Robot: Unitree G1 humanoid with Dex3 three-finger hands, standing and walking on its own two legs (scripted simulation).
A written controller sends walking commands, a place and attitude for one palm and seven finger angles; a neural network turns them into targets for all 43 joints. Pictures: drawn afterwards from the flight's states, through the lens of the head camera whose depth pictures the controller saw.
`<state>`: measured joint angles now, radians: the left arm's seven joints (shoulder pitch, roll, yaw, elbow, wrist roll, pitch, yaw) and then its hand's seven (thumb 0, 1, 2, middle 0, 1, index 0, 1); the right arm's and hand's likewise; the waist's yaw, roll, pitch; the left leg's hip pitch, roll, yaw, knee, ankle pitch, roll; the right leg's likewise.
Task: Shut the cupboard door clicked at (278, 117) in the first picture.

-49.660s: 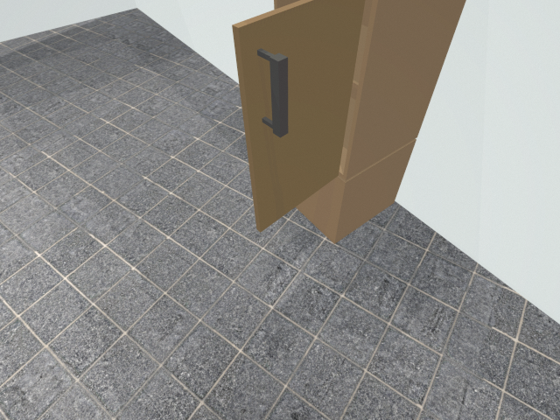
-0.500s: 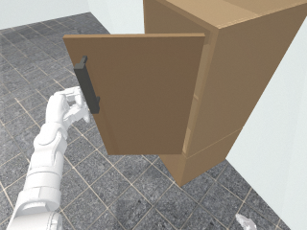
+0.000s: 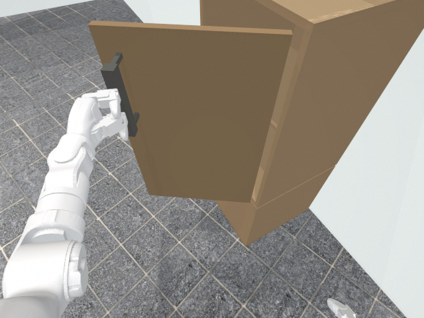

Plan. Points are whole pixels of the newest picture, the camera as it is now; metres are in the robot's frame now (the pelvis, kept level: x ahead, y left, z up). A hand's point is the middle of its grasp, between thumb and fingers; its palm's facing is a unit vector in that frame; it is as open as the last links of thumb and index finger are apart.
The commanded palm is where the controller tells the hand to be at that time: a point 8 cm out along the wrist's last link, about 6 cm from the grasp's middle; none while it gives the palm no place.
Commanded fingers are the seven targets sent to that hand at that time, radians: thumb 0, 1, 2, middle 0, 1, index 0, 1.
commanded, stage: push the door shut along its arc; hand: left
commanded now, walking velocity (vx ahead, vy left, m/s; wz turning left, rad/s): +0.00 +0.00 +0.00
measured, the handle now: (124, 97) +0.52 +0.19 +0.13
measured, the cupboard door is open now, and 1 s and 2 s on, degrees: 55 39 27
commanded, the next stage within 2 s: pull the fist back off the door in 1.48 s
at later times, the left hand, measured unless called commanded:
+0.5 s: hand (148, 97) +0.50 +0.14 +0.14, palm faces -0.18 -0.98 +0.00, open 3.2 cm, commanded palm +0.50 +0.19 +0.14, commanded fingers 0.00 0.90 0.90 -1.30 -1.50 -1.30 -1.50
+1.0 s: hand (170, 79) +0.56 +0.10 +0.15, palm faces -0.32 -0.95 +0.01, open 3.1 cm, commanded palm +0.56 +0.15 +0.14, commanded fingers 0.00 0.90 0.90 -1.30 -1.50 -1.30 -1.50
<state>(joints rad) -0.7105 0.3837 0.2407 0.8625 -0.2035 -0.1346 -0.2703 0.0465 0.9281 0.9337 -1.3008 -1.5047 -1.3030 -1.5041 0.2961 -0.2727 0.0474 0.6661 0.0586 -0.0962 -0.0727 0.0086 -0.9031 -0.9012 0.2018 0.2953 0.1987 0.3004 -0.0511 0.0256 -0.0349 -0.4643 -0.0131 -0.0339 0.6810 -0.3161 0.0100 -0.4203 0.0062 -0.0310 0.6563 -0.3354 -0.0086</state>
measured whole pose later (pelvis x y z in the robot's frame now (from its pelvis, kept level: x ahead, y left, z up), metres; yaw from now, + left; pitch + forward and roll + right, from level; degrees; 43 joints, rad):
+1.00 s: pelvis +0.01 +0.00 -0.02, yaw -3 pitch +18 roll -2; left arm -1.21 0.58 0.32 1.33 -0.10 -0.20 -0.43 0.02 0.91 0.90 -1.30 -1.50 -1.30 -1.50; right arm 0.43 -0.30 0.03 0.70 0.01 -0.06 -0.05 0.00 -0.90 -0.90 0.20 0.30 0.20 0.30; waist -0.23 0.05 -0.07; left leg -0.75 0.02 -0.01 0.81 -0.37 0.01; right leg -0.70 0.04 -0.01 0.76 -0.36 -0.01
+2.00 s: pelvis +0.02 +0.00 -0.02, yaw -3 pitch +20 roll -2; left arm -1.23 0.39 0.41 1.32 0.02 -0.17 0.09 0.02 0.91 0.90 -1.30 -1.50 -1.30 -1.50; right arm 0.55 -0.23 0.02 0.69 -0.06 0.00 0.07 0.00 -0.90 -0.90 0.20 0.30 0.20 0.30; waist -0.24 0.08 -0.12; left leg -0.76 0.03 -0.01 0.79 -0.38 0.00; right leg -0.72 0.05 0.00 0.74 -0.37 -0.01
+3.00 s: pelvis +0.01 +0.00 +0.01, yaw -2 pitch +3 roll -1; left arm -0.46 0.20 0.19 0.52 -0.16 -0.12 -0.02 0.02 0.91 0.90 -1.30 -1.50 -1.30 -1.50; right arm 0.37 -0.26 0.00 0.68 0.05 -0.03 -0.04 0.01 -0.91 -0.90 0.20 0.29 0.20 0.30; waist -0.04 0.06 -0.08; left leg -0.36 0.01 0.00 0.62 -0.32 0.01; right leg -0.34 0.03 0.01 0.60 -0.32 -0.01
